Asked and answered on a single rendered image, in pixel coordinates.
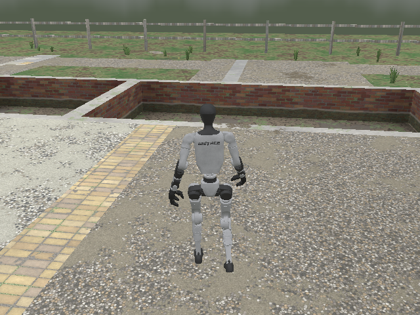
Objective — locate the right robot hand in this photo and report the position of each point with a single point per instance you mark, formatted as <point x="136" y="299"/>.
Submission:
<point x="243" y="180"/>

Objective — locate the robot right upper arm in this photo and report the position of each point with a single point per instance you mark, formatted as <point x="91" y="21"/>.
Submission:
<point x="233" y="148"/>

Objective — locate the robot left upper arm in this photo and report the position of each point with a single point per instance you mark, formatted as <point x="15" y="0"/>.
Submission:
<point x="185" y="150"/>

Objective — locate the left robot thigh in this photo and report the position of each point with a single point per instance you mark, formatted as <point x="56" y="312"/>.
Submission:
<point x="194" y="193"/>

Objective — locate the right robot forearm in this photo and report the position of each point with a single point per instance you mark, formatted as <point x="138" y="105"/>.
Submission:
<point x="239" y="169"/>

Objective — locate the left robot forearm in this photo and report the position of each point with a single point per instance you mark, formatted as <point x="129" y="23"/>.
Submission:
<point x="176" y="178"/>

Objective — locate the robot left foot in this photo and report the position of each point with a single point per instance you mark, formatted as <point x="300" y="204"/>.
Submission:
<point x="198" y="258"/>

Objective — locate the left robot hand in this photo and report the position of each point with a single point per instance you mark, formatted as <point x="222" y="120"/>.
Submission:
<point x="172" y="197"/>

